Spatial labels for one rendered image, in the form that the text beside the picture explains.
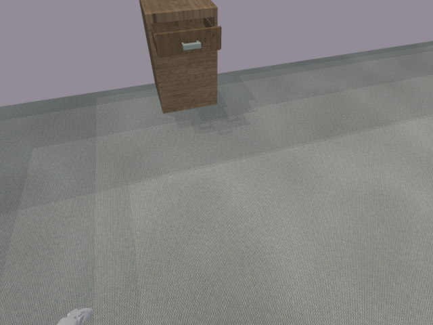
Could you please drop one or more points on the cabinet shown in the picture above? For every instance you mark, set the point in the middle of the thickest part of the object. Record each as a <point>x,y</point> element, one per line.
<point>186,81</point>

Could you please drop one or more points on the drawer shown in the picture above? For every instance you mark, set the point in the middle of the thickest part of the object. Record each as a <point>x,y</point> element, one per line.
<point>168,36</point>

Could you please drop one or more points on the robot left hand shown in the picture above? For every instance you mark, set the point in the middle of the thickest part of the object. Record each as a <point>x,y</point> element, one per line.
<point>76,317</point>

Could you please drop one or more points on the handle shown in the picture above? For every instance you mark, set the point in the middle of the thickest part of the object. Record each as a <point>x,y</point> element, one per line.
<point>195,45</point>

